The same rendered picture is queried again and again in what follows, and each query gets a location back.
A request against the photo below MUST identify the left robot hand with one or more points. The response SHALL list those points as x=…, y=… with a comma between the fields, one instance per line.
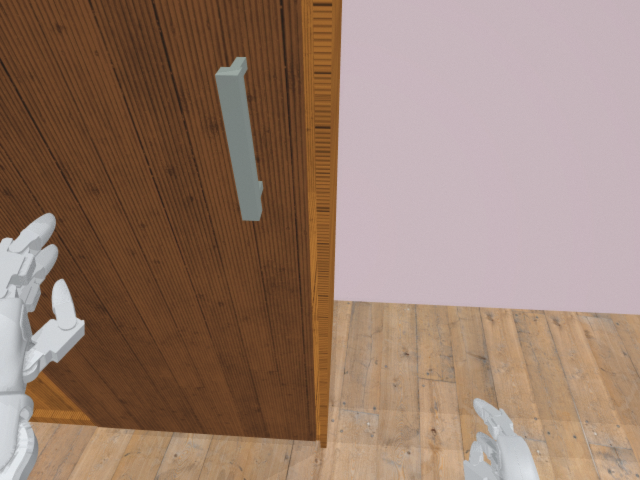
x=23, y=267

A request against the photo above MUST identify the wardrobe door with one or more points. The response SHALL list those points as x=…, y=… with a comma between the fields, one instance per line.
x=46, y=395
x=196, y=321

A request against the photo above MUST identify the handle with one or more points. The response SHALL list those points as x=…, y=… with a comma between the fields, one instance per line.
x=234, y=106

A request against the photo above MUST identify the right robot hand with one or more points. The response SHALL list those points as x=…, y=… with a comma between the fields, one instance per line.
x=510, y=455

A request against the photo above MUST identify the left robot forearm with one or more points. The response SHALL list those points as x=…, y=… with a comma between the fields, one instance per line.
x=18, y=443

